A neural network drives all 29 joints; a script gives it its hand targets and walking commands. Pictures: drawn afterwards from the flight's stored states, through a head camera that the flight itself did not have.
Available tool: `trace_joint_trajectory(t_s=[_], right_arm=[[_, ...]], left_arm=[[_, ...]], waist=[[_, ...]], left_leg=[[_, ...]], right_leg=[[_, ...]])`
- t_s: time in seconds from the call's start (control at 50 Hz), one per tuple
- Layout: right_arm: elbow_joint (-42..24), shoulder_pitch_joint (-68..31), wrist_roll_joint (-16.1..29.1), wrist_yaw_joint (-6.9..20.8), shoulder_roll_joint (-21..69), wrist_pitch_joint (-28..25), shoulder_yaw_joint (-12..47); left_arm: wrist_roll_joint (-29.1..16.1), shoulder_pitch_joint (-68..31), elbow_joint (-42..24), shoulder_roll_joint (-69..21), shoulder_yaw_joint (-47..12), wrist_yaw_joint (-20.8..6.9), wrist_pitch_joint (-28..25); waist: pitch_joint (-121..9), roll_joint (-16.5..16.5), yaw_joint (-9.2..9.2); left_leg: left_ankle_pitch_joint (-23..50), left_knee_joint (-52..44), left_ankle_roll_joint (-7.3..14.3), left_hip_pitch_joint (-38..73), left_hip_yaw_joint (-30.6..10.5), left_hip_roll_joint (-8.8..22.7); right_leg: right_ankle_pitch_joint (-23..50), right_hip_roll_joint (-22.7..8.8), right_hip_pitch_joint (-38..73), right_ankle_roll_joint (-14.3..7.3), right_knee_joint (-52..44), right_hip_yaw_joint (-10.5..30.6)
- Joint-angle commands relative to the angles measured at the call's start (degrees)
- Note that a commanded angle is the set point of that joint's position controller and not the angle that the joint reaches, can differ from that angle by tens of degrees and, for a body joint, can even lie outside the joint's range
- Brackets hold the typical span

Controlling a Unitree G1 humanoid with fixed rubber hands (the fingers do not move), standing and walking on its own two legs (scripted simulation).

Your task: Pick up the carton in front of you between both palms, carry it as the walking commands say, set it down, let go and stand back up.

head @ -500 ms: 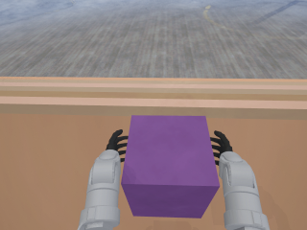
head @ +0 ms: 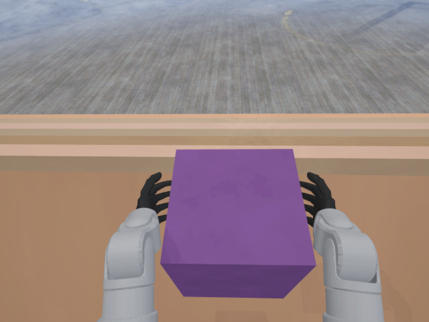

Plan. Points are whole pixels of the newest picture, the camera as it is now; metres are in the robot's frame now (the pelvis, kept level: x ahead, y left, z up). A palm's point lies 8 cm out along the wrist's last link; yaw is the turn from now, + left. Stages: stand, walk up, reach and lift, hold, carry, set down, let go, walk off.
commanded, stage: carry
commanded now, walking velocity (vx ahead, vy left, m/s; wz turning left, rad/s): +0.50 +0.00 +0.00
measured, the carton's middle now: (233, 229) +0.29 +0.00 +0.03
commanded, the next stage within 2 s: none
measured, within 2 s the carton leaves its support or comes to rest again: neither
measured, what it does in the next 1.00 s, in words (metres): walks ahead: left foot, then right foot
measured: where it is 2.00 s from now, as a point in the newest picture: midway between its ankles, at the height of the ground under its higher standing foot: (226, 173)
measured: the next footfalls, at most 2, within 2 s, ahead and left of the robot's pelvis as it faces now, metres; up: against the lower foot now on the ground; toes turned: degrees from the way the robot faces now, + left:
left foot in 0.18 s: +0.14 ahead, +0.09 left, +0.00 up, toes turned +8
right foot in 0.56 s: +0.49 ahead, -0.11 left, +0.00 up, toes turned -10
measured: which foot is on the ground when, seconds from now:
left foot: down 0.00-0.04, up 0.06-0.16, down 0.18-0.56, up 0.58-1.00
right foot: down 0.00-0.20, up 0.22-0.54, down 0.56-1.00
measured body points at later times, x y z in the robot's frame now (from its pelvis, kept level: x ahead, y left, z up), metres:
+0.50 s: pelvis +0.26 +0.00 +0.01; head +0.24 +0.00 +0.46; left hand +0.51 +0.14 +0.10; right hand +0.50 -0.17 +0.10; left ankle +0.10 +0.09 -0.72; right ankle +0.39 -0.12 -0.70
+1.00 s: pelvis +0.58 -0.03 +0.02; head +0.56 -0.03 +0.47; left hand +0.81 +0.13 +0.11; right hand +0.82 -0.17 +0.11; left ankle +0.72 +0.11 -0.69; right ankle +0.45 -0.10 -0.72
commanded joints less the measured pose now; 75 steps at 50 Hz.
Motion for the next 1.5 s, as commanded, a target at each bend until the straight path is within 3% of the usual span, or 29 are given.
trace_joint_trajectory(t_s=[0.0, 0.02, 0.04, 0.06, 0.1, 0.14, 0.16, 0.18, 0.2, 0.22, 0.26, 0.28, 0.46, 0.54, 0.56, 0.58, 0.6, 0.66, 0.72, 0.98, 1.06, 1.08, 1.1, 1.12, 1.18, 1.2, 1.28, 1.42, 1.48], right_arm=[[-10.42, -21.72, 17.49, 5.84, 46.32, 4.07, 37.86], [-13.16, -21.92, 18.7, 5.28, 45.8, 5.35, 38.63], [-15.47, -22.38, 19.88, 4.9, 46.15, 6.26, 39.6], [-17.71, -23.18, 20.97, 4.6, 47.01, 6.87, 40.12], [-20.22, -18.99, 22.28, 4.05, 48.85, 7.59, 39.85], [-22.6, -12.78, 21.65, 2.95, 49.62, 7.78, 38.97], [-22.56, -10.96, 20.96, 2.3, 48.37, 7.8, 37.95], [-22.18, -8.35, 19.52, 1.45, 46.72, 7.72, 36.72], [-22.63, -9.09, 18.0, 0.57, 45.0, 7.71, 35.4], [-25.14, -10.35, 17.71, 0.18, 44.15, 8.35, 35.52], [-27.0, -11.73, 19.55, 0.12, 43.61, 9.14, 37.47], [-27.29, -12.27, 20.46, 0.21, 43.45, 9.38, 38.54], [-25.68, -8.69, 22.56, 2.28, 37.99, 10.55, 40.23], [-25.43, -9.36, 21.24, 2.32, 36.57, 10.68, 39.72], [-25.62, -10.02, 20.72, 2.23, 35.87, 10.81, 39.44], [-26.54, -9.8, 20.43, 2.16, 36.49, 11.1, 39.63], [-25.89, -10.19, 20.74, 2.34, 37.4, 11.06, 39.86], [-23.69, -9.28, 20.14, 3.69, 45.61, 9.52, 39.99], [-21.7, -7.02, 18.03, 3.87, 48.52, 7.48, 39.89], [-27.94, -9.25, 20.23, 1.21, 38.9, 9.34, 40.77], [-25.95, -11.68, 20.6, -0.22, 33.54, 10.59, 37.6], [-25.21, -11.85, 20.26, -0.59, 32.26, 10.8, 36.49], [-24.16, -13.51, 20.04, -1.01, 30.47, 10.79, 35.41], [-23.29, -14.77, 21.04, -1.11, 31.68, 10.76, 35.48], [-21.75, -23.06, 22.64, -0.44, 36.68, 9.59, 37.11], [-20.37, -26.16, 22.76, -0.16, 37.77, 8.95, 37.54], [-13.05, -34.43, 21.84, -0.32, 37.19, 6.43, 35.87], [-0.55, -40.56, 17.1, -3.59, 34.8, 3.54, 28.04], [2.29, -44.46, 16.47, -4.45, 35.88, 2.64, 26.7]], left_arm=[[-17.72, -20.85, -6.41, -47.78, -39.38, -6.62, 4.09], [-17.15, -17.5, -7.66, -47.08, -38.67, -5.53, 4.98], [-16.83, -16.57, -9.86, -47.4, -38.2, -4.57, 5.86], [-17.2, -17.52, -13.08, -48.07, -38.34, -3.83, 6.55], [-19.03, -18.12, -19.83, -49.47, -39.88, -2.94, 7.49], [-20.44, -15.0, -24.25, -49.18, -40.84, -2.8, 8.19], [-20.98, -14.74, -26.03, -47.49, -41.27, -2.75, 8.54], [-21.17, -16.83, -28.31, -44.61, -41.48, -2.7, 9.2], [-22.41, -18.83, -29.6, -43.22, -42.5, -2.76, 9.94], [-23.42, -18.2, -28.33, -43.14, -43.45, -2.81, 10.32], [-22.71, -14.17, -25.77, -42.97, -41.54, -2.84, 10.72], [-21.85, -12.51, -24.63, -42.96, -40.79, -2.64, 10.79], [-14.99, -5.48, -22.69, -39.01, -37.4, -0.07, 10.83], [-16.23, -7.01, -22.43, -38.51, -38.01, -0.68, 10.73], [-16.19, -6.8, -22.21, -38.16, -37.87, -0.73, 10.78], [-16.79, -7.53, -21.82, -37.84, -38.02, -1.04, 10.72], [-18.34, -7.3, -21.98, -39.97, -38.96, -1.55, 10.7], [-20.75, -11.75, -23.9, -47.56, -42.49, -3.73, 9.31], [-21.47, -11.76, -23.26, -49.18, -44.03, -5.09, 7.95], [-19.04, -7.8, -26.09, -36.98, -39.45, -2.43, 9.52], [-19.44, -12.71, -26.77, -32.48, -38.57, -0.3, 10.93], [-19.5, -14.67, -26.76, -31.22, -38.31, 0.25, 11.18], [-19.67, -16.21, -27.17, -31.0, -38.29, 0.68, 11.6], [-20.07, -17.92, -26.75, -30.54, -38.15, 0.83, 11.7], [-19.43, -23.65, -21.13, -35.93, -37.09, 0.79, 10.68], [-18.43, -25.34, -18.79, -36.52, -36.67, 0.85, 10.03], [-14.56, -30.48, -9.99, -36.76, -33.4, 2.08, 7.36], [-12.7, -40.62, 0.48, -35.63, -28.98, 4.61, 4.8], [-13.2, -44.82, 2.71, -36.28, -27.31, 4.86, 3.67]], waist=[[-8.44, -6.76, 0.98], [-8.55, -17.08, 2.11], [-4.47, -20.07, 2.5], [-0.95, -12.99, 2.75], [-1.63, -8.49, 2.11], [-8.36, -10.15, -0.28], [-13.76, -5.87, -1.4], [-13.61, 7.48, -2.93], [-10.46, 18.49, -2.04], [-8.42, 10.54, -1.76], [-6.54, 0.7, -1.71], [-5.16, -0.18, -1.52], [2.86, 9.38, -1.13], [-3.84, 5.61, 0.84], [-5.93, -1.65, 2.05], [-8.56, -15.85, 1.49], [-7.23, -14.29, 1.22], [-6.34, -1.87, 0.63], [-6.23, -5.1, 0.25], [5.24, -9.33, 1.44], [-1.8, -7.44, -1.9], [-6.71, -3.41, -4.34], [-12.32, 11.21, -3.8], [-11.12, 17.52, -3.32], [-9.25, 1.15, -3.18], [-8.88, 0.48, -2.22], [-7.27, 4.0, -1.25], [-3.22, 5.81, -3.68], [-2.89, 7.68, -3.48]], left_leg=[[33.95, 12.97, 2.43, -5.64, 5.43, 2.68], [21.45, 21.78, -0.25, -21.47, 10.05, -0.53], [-5.66, 21.35, -1.13, -34.66, 10.34, -2.71], [-16.16, 17.83, -0.31, -39.15, 9.01, -1.3], [-8.67, 2.81, 1.44, -31.8, 8.19, -0.14], [11.76, -11.53, 1.97, 0.46, 13.65, -5.07], [13.7, -11.03, 2.72, 20.62, 13.35, -4.21], [-0.74, -21.76, 5.25, 27.18, -9.19, 8.14], [16.65, -24.69, 12.74, 32.07, -32.13, 20.28], [23.2, -20.76, 16.42, 31.68, -29.59, 22.2], [29.5, -19.89, 14.58, 28.02, -19.41, 19.7], [28.47, -21.57, 12.15, 25.78, -14.5, 17.84], [34.31, -24.08, 6.99, 12.0, 5.01, 11.46], [41.27, -0.21, 3.22, 3.69, 13.95, 7.12], [29.65, 14.2, 1.46, -5.28, 13.93, 4.25], [5.63, 31.35, -0.74, -19.5, 10.85, -3.33], [-1.15, 39.19, 1.14, -22.79, 3.07, -1.35], [6.8, 35.79, 3.27, -20.9, 0.62, 5.87], [10.5, 25.13, 2.71, -17.15, 3.58, 5.3], [20.89, -2.16, 3.05, -22.32, 13.01, 1.23], [16.27, -6.53, 5.34, 2.18, 18.71, -5.81], [13.14, -6.57, 5.65, 15.89, 11.83, -1.09], [1.65, -13.62, 13.69, 27.53, -18.6, 16.18], [8.67, -22.12, 17.33, 29.8, -32.8, 20.53], [21.55, -16.61, 14.43, 19.04, -15.96, 17.64], [17.88, -17.74, 12.47, 14.88, -12.15, 16.32], [14.55, -20.19, 11.92, 10.65, -4.84, 13.63], [34.81, -14.83, 12.43, 15.95, 3.78, 9.54], [41.67, -13.63, 10.18, 14.79, 5.68, 8.67]], right_leg=[[19.35, -4.07, 13.08, -4.78, -6.73, 3.94], [37.85, -12.11, 24.74, -8.54, -9.11, 15.45], [49.39, -16.54, 31.36, -12.42, -12.16, 23.11], [51.3, -18.01, 32.61, -14.03, -12.83, 24.3], [42.28, -16.87, 30.07, -10.7, -11.76, 17.65], [40.14, -11.05, 13.54, -5.01, -5.65, 1.73], [35.63, -8.03, 2.5, -3.3, 2.72, -4.16], [18.86, -2.4, -9.58, -0.57, 18.55, -9.04], [-3.41, 3.22, -24.64, -0.13, 27.37, -6.27], [-5.47, -1.47, -29.0, -2.15, 34.69, -0.35], [-1.33, -4.72, -31.43, -3.13, 34.4, 0.23], [1.37, -5.43, -30.42, -2.99, 28.67, -0.2], [18.35, 0.46, -11.61, -2.77, -3.07, -12.02], [12.25, 3.72, 14.62, -3.8, -5.13, -15.68], [0.48, -6.1, 21.55, -5.8, -10.38, 0.5], [-8.57, -22.18, 28.08, -14.19, -21.6, 31.02], [-1.45, -23.96, 24.68, -16.11, -25.56, 35.27], [8.92, -19.35, 13.91, -11.81, -24.21, 18.48], [7.23, -15.94, 10.23, -8.65, -26.48, 7.83], [32.45, -12.08, 20.52, -9.28, -22.03, -5.25], [50.66, -8.48, 15.37, -6.07, 0.12, -12.68], [39.11, -6.71, 6.03, -4.8, 12.56, -11.78], [21.41, 0.07, -10.69, -1.9, 32.57, -10.64], [-3.32, 5.16, -21.95, -2.26, 43.64, -3.34], [1.5, -2.98, -24.32, -5.64, 46.24, 2.55], [4.1, -4.14, -22.56, -5.78, 42.12, 2.56], [9.51, -3.61, -23.8, -4.64, 34.16, -0.59], [17.97, -1.3, -26.09, -4.81, 9.91, -6.07], [21.07, 1.57, -17.81, -6.08, 1.79, -9.39]])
